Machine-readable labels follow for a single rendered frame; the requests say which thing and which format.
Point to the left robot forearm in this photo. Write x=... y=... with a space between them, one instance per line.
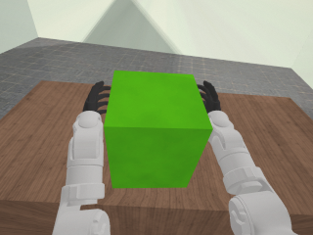
x=85 y=161

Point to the pedestal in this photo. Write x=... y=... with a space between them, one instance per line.
x=34 y=139

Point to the carton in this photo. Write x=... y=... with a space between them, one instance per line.
x=156 y=128

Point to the robot left upper arm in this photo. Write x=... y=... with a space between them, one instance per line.
x=85 y=222

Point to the robot left hand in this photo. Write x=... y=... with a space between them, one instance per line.
x=91 y=103

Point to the robot right hand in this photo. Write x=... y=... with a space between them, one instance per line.
x=210 y=96

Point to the robot right upper arm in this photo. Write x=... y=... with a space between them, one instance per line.
x=259 y=213

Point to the right robot forearm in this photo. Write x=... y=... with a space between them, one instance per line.
x=241 y=175

